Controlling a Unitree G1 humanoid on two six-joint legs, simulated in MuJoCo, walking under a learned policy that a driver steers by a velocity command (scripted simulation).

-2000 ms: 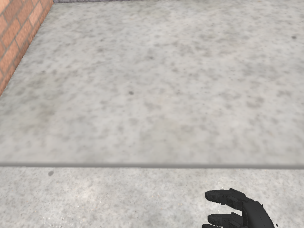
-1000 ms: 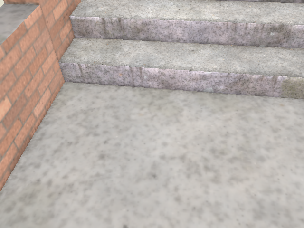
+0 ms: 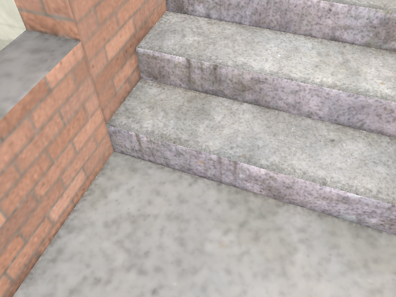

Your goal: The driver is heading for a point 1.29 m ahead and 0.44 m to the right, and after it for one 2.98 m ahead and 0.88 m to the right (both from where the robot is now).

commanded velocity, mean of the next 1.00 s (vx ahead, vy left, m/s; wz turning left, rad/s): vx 0.41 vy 0.00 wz -0.30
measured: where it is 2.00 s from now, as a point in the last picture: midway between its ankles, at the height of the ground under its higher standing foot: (267, 245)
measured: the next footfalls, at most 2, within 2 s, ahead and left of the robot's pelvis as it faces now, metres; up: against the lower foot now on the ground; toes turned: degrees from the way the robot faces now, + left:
left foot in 0.24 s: +0.28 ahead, +0.16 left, +0.00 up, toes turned +2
right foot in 0.78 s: +0.54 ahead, -0.11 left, +0.00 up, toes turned -16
